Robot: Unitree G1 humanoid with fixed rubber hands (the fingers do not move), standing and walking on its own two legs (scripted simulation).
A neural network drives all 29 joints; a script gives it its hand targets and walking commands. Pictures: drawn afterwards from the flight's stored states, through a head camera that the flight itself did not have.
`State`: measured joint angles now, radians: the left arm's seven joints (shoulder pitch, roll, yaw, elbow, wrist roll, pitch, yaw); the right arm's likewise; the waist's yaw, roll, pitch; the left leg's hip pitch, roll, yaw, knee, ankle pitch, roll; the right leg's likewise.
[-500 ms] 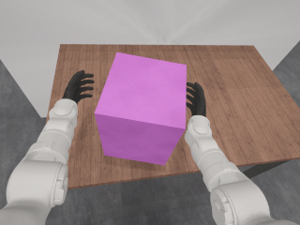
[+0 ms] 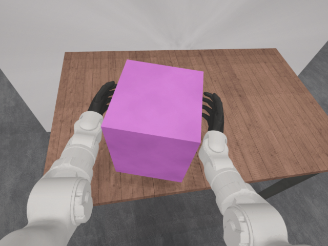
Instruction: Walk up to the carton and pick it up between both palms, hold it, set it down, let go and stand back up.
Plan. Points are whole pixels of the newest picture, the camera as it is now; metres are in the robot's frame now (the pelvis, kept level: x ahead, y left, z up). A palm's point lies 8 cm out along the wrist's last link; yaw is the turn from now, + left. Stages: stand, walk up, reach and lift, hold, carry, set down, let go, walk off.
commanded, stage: reach and lift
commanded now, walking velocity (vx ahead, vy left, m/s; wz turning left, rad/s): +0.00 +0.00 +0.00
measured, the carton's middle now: (156, 125) +0.44 -0.01 -0.01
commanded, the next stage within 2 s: none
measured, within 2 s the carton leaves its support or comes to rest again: leaves its support in 1.36 s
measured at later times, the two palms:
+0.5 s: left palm (99, 114) +0.44 +0.13 +0.05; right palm (215, 133) +0.37 -0.15 +0.05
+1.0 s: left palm (99, 114) +0.44 +0.13 +0.05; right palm (215, 133) +0.37 -0.15 +0.05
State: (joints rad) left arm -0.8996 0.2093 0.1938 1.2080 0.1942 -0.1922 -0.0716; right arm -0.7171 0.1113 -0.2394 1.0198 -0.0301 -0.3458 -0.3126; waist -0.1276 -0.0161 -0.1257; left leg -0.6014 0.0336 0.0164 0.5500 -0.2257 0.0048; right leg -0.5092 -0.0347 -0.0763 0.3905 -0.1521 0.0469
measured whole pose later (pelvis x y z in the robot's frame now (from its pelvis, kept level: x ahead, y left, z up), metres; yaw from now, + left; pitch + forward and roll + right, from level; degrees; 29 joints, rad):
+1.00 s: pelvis +0.00 +0.00 +0.00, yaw +0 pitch +12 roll -3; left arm -0.90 0.17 0.33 1.30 0.34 -0.27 -0.08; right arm -0.66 0.19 -0.49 1.03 -0.26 -0.43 -0.26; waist -0.12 -0.04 -0.08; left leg -0.50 0.03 0.02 0.54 -0.24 0.00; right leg -0.42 -0.03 -0.08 0.39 -0.17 0.05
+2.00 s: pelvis -0.01 -0.02 +0.01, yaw +0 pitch +11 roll -2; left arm -0.87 0.16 0.26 1.30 0.19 -0.29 -0.03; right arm -0.68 0.16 -0.44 1.07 -0.26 -0.44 -0.28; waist -0.08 -0.04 -0.10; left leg -0.47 0.03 0.02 0.46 -0.18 0.00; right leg -0.41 -0.03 -0.08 0.36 -0.14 0.03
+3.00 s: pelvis -0.02 -0.03 +0.01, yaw +1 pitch -4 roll -1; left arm -0.85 0.11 0.25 0.82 0.23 0.38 0.01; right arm -0.87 0.01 -0.18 0.94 0.04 0.13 -0.23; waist -0.08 -0.04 -0.10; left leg -0.13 0.03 0.02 0.36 -0.16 -0.01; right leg -0.09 -0.03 -0.08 0.32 -0.15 0.02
